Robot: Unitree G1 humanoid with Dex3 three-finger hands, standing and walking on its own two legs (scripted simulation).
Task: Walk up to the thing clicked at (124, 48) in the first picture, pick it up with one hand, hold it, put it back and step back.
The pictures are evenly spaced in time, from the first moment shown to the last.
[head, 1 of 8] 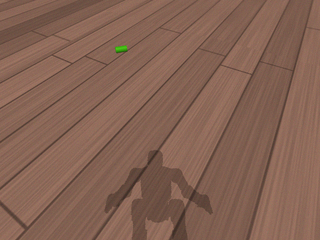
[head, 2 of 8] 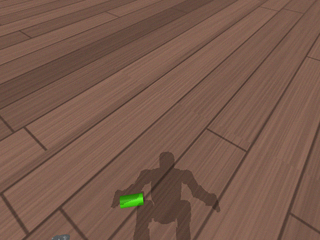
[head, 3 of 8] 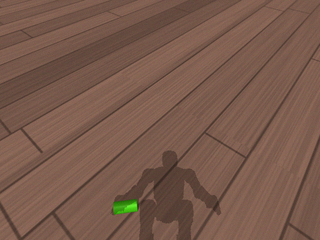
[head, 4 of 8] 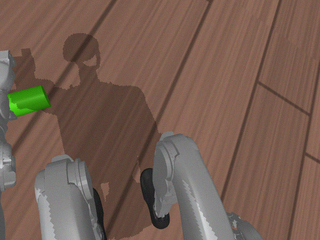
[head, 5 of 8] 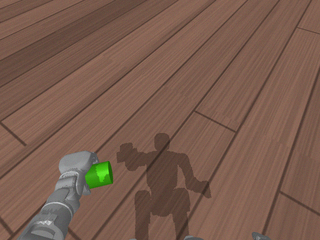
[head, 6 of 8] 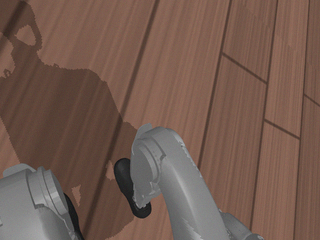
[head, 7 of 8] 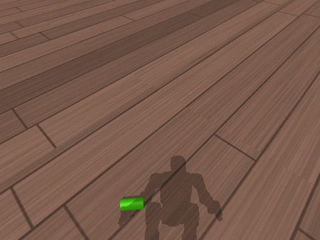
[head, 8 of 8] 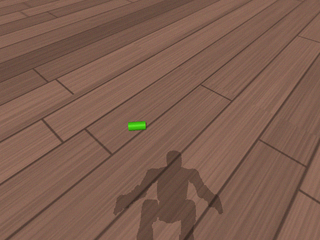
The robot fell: no
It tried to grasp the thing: yes
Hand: left
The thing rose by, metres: 0.66
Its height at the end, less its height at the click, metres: +0.00
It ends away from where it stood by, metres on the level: 0.01
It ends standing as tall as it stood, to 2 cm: yes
